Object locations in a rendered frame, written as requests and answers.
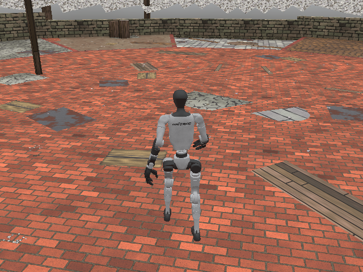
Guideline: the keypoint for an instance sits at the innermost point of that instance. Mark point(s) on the robot left foot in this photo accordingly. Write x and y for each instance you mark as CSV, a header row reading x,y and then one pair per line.
x,y
167,216

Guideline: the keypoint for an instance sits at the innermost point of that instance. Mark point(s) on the robot right forearm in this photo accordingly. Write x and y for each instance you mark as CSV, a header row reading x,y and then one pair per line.
x,y
204,143

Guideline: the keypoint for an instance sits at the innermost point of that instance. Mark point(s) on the right robot hand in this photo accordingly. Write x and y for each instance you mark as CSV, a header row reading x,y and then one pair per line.
x,y
198,143

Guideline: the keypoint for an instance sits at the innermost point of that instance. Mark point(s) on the robot left forearm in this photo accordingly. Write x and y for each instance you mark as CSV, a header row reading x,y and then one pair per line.
x,y
153,155

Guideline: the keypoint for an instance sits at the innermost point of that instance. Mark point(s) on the left robot hand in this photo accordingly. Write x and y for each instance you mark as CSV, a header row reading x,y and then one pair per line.
x,y
147,175

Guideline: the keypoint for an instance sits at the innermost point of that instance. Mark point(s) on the right robot thigh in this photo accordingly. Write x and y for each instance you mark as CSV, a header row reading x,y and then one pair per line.
x,y
195,173

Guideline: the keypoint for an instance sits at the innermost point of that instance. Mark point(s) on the right robot upper arm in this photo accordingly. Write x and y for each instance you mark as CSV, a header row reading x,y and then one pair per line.
x,y
201,126

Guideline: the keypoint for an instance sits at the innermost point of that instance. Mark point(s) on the left robot upper arm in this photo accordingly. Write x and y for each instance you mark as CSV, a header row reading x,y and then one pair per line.
x,y
163,120

